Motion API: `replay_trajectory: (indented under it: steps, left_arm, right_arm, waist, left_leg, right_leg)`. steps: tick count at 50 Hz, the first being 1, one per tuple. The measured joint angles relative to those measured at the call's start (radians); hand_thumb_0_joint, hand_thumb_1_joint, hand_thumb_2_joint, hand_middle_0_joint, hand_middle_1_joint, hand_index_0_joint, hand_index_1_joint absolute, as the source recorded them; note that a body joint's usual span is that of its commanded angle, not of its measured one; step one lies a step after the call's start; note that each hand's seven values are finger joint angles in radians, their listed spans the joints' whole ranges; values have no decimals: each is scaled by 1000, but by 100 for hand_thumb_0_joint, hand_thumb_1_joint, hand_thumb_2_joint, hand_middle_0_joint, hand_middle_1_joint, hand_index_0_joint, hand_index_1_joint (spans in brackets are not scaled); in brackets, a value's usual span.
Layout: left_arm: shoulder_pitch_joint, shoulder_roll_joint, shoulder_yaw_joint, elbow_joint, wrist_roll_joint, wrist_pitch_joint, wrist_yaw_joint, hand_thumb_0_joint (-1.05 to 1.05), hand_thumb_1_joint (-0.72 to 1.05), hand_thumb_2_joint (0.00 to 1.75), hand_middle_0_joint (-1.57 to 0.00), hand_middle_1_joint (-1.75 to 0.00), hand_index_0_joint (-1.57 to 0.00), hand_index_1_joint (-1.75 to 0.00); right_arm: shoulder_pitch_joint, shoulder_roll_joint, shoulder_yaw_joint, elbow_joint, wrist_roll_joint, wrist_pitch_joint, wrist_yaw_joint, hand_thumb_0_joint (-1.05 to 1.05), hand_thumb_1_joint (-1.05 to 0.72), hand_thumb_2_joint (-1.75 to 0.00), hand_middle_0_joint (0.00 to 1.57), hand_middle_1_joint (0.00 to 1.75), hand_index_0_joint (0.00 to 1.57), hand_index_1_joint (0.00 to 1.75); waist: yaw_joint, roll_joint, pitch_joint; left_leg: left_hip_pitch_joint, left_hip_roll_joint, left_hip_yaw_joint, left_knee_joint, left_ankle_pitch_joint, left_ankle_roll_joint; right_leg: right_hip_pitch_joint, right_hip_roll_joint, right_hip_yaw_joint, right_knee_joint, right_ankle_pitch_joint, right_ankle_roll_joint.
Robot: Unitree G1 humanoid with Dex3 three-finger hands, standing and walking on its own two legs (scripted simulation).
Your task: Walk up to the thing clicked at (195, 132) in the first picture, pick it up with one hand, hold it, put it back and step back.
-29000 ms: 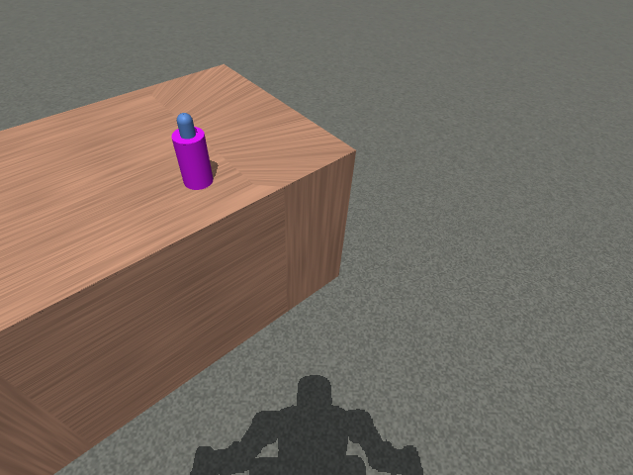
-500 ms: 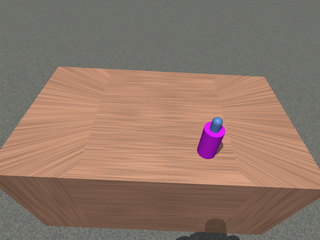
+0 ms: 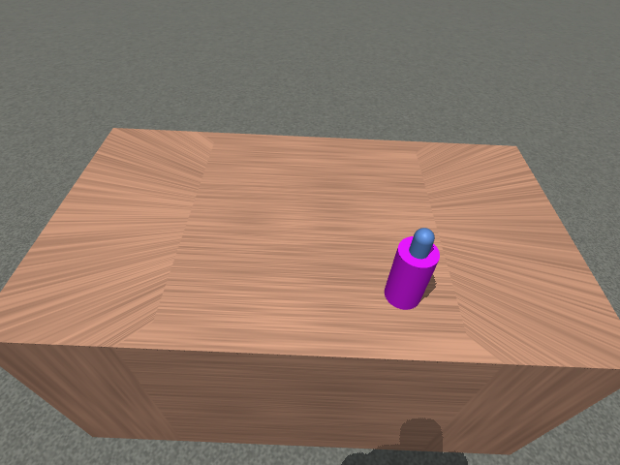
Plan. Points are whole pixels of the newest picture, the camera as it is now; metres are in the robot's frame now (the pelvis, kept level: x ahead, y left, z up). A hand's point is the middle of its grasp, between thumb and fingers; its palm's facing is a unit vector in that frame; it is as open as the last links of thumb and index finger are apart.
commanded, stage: stand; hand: right
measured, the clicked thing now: (413, 265) +0.50 -0.22 -0.09
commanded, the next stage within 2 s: step back in 0.70 s
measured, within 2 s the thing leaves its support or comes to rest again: neither
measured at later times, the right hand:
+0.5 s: hand out of the picture +0.07 -0.25 -0.16, palm faces -0.03 +0.94 -0.33, open 7.4 cm
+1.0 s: hand out of the picture +0.03 -0.25 -0.17, palm faces -0.02 +0.90 -0.43, open 7.4 cm
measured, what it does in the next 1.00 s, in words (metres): shifts its weight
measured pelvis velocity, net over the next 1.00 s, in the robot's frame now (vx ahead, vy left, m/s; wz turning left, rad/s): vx -0.04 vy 0.04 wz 0.02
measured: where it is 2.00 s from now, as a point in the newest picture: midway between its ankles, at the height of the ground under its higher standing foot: outside the picture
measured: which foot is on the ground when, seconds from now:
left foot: down 0.00-1.00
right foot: down 0.00-1.00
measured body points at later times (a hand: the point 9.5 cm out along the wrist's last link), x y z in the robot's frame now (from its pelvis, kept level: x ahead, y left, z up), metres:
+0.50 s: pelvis +0.01 +0.00 +0.00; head +0.02 +0.00 +0.45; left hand +0.07 +0.30 -0.13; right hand +0.07 -0.30 -0.14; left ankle -0.02 +0.14 -0.75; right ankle +0.02 -0.13 -0.75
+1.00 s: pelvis -0.04 +0.04 -0.03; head +0.03 +0.05 +0.41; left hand +0.09 +0.35 -0.16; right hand +0.03 -0.30 -0.14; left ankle -0.07 +0.15 -0.75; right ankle +0.02 -0.13 -0.75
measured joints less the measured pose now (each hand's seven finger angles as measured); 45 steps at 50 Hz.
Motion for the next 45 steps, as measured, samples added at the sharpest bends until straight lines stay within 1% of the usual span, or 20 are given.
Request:
replay_trajectory:
  steps: [35, 37, 39, 41, 42, 44, 45]
  left_arm:
    - [-6, 3, 3, -13, -1, 1, 0, 0, 91, 90, -20, -29, -21, -30]
    - [-12, 3, 20, -30, -8, 7, -1, 0, 91, 90, -20, -30, -21, -30]
    - [-27, 7, 36, -55, -14, 12, 2, 0, 91, 90, -20, -30, -21, -30]
    - [-44, 12, 48, -82, -14, 19, 4, 0, 91, 90, -20, -30, -21, -30]
    - [-53, 14, 52, -95, -11, 24, 6, 0, 91, 90, -20, -30, -21, -30]
    - [-67, 18, 58, -122, 0, 35, 8, 0, 91, 90, -20, -30, -21, -30]
    - [-72, 21, 60, -135, 5, 39, 8, 0, 91, 90, -20, -30, -21, -30]
  right_arm:
    - [0, -1, 0, -12, 2, 2, 1, 0, -91, -90, 20, 30, 20, 30]
    - [-9, -6, -6, -25, 7, 11, 5, 0, -91, -90, 20, 30, 20, 30]
    - [-28, -16, -15, -48, 15, 19, 6, 0, -91, -90, 20, 30, 20, 30]
    - [-45, -29, -25, -76, 20, 26, 5, 0, -91, -90, 20, 30, 20, 30]
    - [-50, -36, -31, -89, 20, 31, 5, 0, -91, -90, 20, 30, 20, 30]
    - [-53, -50, -43, -116, 18, 42, 6, 0, -91, -90, 20, 30, 20, 30]
    - [-50, -56, -49, -128, 17, 46, 7, 0, -91, -90, 20, 30, 20, 30]
  waist:
    - [0, 1, 2]
    - [-1, 3, 12]
    - [-1, 8, 45]
    - [-3, 11, 80]
    - [-3, 10, 95]
    - [-2, 1, 117]
    - [-2, -3, 122]
  left_leg:
    - [4, 6, -4, -8, -5, -5]
    - [-27, 7, -6, 34, -20, -2]
    - [-71, 9, -8, 103, -41, 6]
    - [-130, 5, -7, 193, -50, 28]
    - [-164, -4, -8, 255, -87, 39]
    - [-222, -35, -12, 396, -210, 61]
    - [-242, -47, -12, 447, -253, 69]
  right_leg:
    - [4, 5, -5, -6, -7, -4]
    - [-19, 6, -6, 21, -15, -5]
    - [-47, 9, -7, 56, -22, -8]
    - [-77, 6, -7, 88, -25, -10]
    - [-93, 0, -5, 106, -28, -9]
    - [-128, -16, 6, 144, -34, -6]
    - [-148, -24, 12, 164, -37, -5]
